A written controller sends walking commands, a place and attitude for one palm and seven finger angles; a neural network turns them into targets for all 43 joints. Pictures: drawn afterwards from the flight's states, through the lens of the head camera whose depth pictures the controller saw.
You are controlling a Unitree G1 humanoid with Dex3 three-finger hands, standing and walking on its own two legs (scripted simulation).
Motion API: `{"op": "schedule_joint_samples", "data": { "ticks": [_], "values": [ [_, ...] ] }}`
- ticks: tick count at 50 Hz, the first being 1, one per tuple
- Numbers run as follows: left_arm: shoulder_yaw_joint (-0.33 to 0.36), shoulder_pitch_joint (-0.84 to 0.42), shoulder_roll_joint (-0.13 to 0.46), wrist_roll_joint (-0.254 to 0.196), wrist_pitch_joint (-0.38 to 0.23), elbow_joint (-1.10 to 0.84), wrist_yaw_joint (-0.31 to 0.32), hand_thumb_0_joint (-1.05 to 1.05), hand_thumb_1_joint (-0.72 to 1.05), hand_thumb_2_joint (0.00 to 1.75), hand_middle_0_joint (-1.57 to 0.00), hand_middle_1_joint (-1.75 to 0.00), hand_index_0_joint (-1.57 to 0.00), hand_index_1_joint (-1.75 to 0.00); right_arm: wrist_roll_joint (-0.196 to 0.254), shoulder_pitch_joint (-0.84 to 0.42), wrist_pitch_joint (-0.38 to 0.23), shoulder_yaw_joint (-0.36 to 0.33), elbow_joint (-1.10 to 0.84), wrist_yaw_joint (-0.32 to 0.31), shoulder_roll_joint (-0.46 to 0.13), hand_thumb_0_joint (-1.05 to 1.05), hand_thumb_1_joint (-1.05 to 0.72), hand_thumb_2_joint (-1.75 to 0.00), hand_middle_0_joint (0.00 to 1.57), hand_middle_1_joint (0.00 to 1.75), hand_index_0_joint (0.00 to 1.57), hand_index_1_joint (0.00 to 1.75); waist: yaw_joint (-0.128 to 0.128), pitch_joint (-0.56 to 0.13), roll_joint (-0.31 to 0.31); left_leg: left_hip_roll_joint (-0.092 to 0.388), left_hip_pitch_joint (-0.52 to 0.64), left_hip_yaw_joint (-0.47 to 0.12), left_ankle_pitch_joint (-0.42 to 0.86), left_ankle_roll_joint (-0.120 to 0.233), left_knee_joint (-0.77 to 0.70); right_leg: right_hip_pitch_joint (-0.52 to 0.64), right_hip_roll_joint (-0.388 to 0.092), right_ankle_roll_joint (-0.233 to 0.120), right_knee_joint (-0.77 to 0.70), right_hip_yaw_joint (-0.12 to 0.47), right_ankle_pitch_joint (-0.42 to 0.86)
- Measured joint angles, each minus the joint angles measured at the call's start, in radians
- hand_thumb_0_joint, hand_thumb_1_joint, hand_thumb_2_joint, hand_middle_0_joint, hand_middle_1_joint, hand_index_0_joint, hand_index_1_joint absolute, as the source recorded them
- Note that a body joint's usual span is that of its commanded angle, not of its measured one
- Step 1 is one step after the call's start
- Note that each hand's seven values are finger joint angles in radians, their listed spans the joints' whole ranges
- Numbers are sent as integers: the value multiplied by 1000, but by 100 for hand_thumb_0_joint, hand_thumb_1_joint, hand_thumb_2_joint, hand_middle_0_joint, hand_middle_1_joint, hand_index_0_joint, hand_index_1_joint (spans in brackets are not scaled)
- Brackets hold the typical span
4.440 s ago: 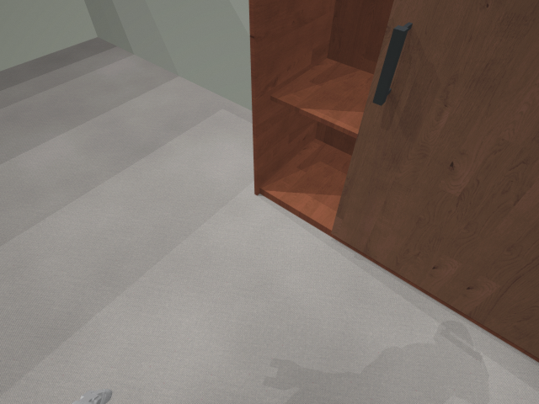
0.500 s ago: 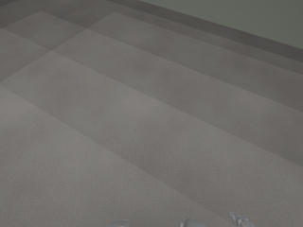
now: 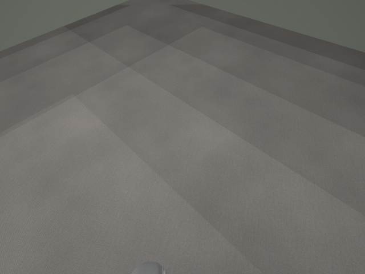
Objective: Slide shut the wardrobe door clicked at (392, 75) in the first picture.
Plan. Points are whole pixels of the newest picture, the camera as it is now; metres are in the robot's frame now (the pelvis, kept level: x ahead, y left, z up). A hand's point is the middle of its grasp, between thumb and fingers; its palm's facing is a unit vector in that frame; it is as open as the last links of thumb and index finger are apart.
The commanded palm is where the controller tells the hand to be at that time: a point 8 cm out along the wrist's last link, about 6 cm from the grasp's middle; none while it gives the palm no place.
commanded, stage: walk to a spot facing it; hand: right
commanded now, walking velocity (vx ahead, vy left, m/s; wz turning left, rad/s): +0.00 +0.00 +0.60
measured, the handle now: out of the picture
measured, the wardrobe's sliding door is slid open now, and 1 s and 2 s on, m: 0.43 0.43 0.43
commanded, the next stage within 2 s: turn to face it in 1.18 s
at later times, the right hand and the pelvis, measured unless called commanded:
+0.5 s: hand out of the picture +0.14 -0.09 -0.15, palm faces -0.28 +0.93 -0.25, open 7.4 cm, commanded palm none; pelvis -0.02 +0.06 -0.01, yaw +18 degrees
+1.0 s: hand (241, 242) +0.23 -0.13 -0.18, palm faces -0.50 +0.85 -0.18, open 7.4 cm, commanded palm none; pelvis +0.09 +0.03 +0.00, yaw +36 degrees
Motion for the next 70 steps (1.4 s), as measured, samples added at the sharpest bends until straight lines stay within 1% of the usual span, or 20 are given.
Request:
{"op": "schedule_joint_samples", "data": {
  "ticks": [6,11,14,15,17,19,21,27,36,38,40,43,49,57,62,64,65,66,68,70],
  "values": [
    [18,21,10,3,6,38,-7,0,90,90,-20,-30,-20,-30,1,-18,11,7,14,1,19,1,-91,-90,20,30,20,30,20,15,-13,35,58,43,-50,4,-153,1,-31,10,9,-79,-7],
    [38,29,36,8,15,68,-17,0,90,90,-20,-30,-20,-30,3,-64,-5,20,-2,-1,41,1,-91,-90,20,30,20,30,45,27,-45,24,129,88,-84,33,-354,-22,-79,36,70,-135,-31],
    [48,50,54,4,23,72,-24,0,90,90,-20,-30,-20,-30,3,-80,-32,30,-26,-5,44,1,-91,-90,20,30,20,30,49,16,-59,11,213,108,40,72,-562,-55,-116,64,164,-162,-72],
    [51,52,64,2,31,73,-26,0,90,90,-20,-30,-20,-30,1,-89,-48,34,-28,-11,48,1,-91,-90,20,30,20,30,47,16,-74,-1,208,108,35,98,-562,-89,-126,84,239,-128,-135],
    [51,43,82,0,58,74,-19,0,90,90,-20,-30,-20,-30,7,-98,-64,44,-31,-21,59,1,-91,-90,20,30,20,30,49,20,-99,-20,196,99,10,115,-531,-172,-94,112,424,16,-249],
    [50,27,87,0,73,72,-14,0,91,90,-20,-30,-20,-29,11,-94,-67,46,-33,-28,62,1,-90,-90,20,30,20,30,45,15,-98,-33,210,77,21,119,-557,-232,-54,127,565,112,-239],
    [47,12,87,5,73,63,-17,0,91,90,-19,-30,-20,-29,14,-85,-66,48,-28,-32,61,1,-90,-90,20,30,20,30,45,8,-95,-48,233,56,52,119,-608,-265,-38,142,621,159,-170],
    [41,-24,86,13,57,30,-31,0,91,90,-19,-30,-20,-29,13,-42,-82,56,-11,-20,58,1,-90,-90,20,30,20,30,31,-21,-77,-81,281,-1,105,132,-710,-278,-16,161,563,205,-86],
    [33,-82,88,2,28,-12,-37,0,91,90,-19,-30,-20,-29,6,62,-90,50,29,-11,42,1,-90,-90,20,30,20,30,-33,-34,-32,-96,319,-92,85,103,-725,-185,50,135,273,213,-122],
    [24,-89,84,-2,10,-29,-32,0,91,90,-19,-30,-20,-29,8,87,-81,44,43,-11,31,1,-90,-90,20,30,20,30,-40,-35,-16,-96,312,-119,53,86,-683,-121,67,126,134,202,-75],
    [12,-93,77,1,-14,-45,-26,0,91,90,-20,-30,-20,-30,12,102,-64,34,57,-10,18,1,-90,-90,20,30,20,30,-41,-33,2,-98,261,-132,-48,87,-542,-95,71,73,97,172,2],
    [-7,-78,58,7,-22,-50,-19,0,90,90,-20,-30,-20,-30,2,100,-39,21,83,-1,5,1,-90,-90,20,30,20,30,-36,-29,6,-81,135,-56,-122,76,-231,-56,50,18,107,119,-41],
    [-23,-5,19,1,-22,2,-4,0,90,90,-20,-30,-20,-30,-1,43,-34,6,56,8,-13,1,-91,-90,20,30,20,30,-23,-5,0,-14,-23,18,14,33,-13,49,30,14,-20,49,-21],
    [1,82,8,2,-5,81,-4,0,91,90,-20,-30,-20,-30,0,-67,-16,10,18,3,4,1,-91,-90,19,30,19,30,20,28,-16,33,-41,61,49,14,-154,103,6,28,-16,-48,-75],
    [24,107,26,7,7,107,-12,0,91,90,-20,-30,-20,-30,-2,-137,-26,24,-8,2,25,1,-91,-90,19,30,19,30,58,48,-39,20,46,101,8,45,-377,108,-31,60,67,-113,-149],
    [31,125,36,3,11,108,-18,0,91,90,-20,-30,-20,-30,-2,-154,-47,33,-25,2,28,1,-91,-90,20,30,20,30,65,47,-53,0,116,118,71,69,-508,88,-62,81,153,-128,-195],
    [32,131,40,-2,17,107,-22,0,90,90,-20,-30,-20,-30,-3,-162,-65,38,-34,-2,27,1,-91,-90,20,30,20,30,65,45,-56,-7,129,115,135,96,-534,49,-82,90,248,-111,-211],
    [33,123,47,-6,28,108,-22,0,90,90,-20,-30,-20,-30,2,-172,-82,44,-36,-9,31,1,-91,-90,20,30,20,30,69,54,-67,-16,121,116,117,115,-504,-8,-89,102,376,-46,-256],
    [32,102,56,-11,48,113,-12,0,91,90,-20,-30,-20,-30,10,-178,-97,56,-36,-22,43,1,-91,-90,20,30,20,30,75,57,-77,-24,132,113,54,132,-483,-112,-57,108,589,88,-304],
    [31,78,61,-7,57,115,-7,0,91,90,-20,-30,-20,-29,10,-170,-96,66,-25,-37,59,0,-91,-90,20,30,20,30,75,42,-81,-29,163,104,44,132,-521,-184,-30,108,692,161,-265]
  ]
}}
